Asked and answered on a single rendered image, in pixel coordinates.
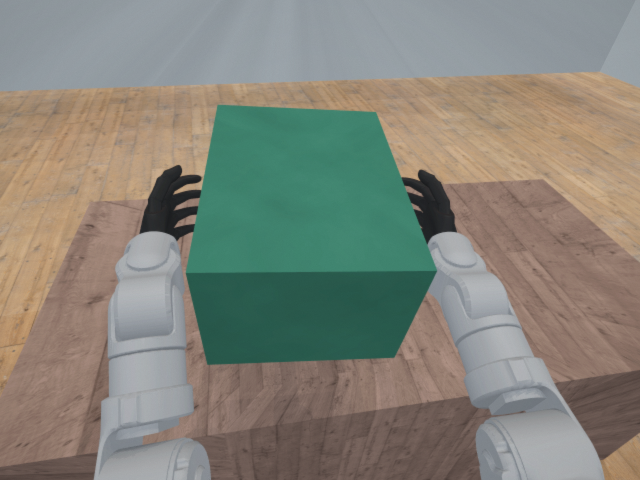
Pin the left robot hand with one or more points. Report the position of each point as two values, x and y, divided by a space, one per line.
159 214

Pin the pedestal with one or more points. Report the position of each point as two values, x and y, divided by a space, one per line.
574 290

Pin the left robot upper arm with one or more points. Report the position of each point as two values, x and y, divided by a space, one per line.
177 459

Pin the left robot forearm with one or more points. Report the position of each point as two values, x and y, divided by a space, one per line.
148 390

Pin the right robot hand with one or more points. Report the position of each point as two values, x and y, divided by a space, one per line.
436 216

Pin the right robot forearm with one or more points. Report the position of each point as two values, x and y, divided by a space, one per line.
502 373

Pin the carton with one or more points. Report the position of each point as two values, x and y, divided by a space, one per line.
306 246

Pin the right robot upper arm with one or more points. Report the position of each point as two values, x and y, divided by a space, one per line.
538 445

